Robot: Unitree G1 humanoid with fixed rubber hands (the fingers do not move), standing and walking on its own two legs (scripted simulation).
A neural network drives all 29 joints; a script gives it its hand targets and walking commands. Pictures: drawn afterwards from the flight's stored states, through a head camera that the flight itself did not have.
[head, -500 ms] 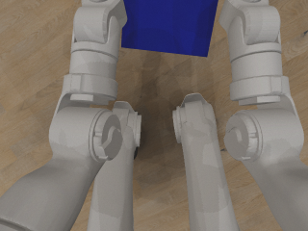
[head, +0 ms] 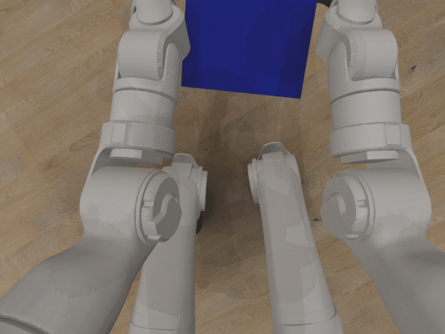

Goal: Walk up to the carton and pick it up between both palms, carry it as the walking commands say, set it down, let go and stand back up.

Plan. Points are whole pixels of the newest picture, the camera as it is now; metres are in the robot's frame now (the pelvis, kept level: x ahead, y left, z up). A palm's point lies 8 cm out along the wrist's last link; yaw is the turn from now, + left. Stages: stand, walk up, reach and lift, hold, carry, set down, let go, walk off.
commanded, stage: reach and lift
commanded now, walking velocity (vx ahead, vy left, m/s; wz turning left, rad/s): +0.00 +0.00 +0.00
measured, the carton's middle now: out of the picture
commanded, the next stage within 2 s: none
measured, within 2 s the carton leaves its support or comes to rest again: neither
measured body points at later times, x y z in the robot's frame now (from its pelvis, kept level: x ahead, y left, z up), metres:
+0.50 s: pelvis +0.00 +0.00 +0.06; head +0.29 -0.04 +0.39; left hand +0.54 +0.06 +0.00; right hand +0.52 -0.18 +0.00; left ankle +0.15 +0.12 -0.48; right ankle +0.18 -0.14 -0.48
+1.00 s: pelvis +0.01 +0.00 +0.12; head +0.26 -0.03 +0.48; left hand +0.51 +0.07 +0.07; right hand +0.49 -0.17 +0.07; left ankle +0.15 +0.12 -0.48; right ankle +0.18 -0.14 -0.48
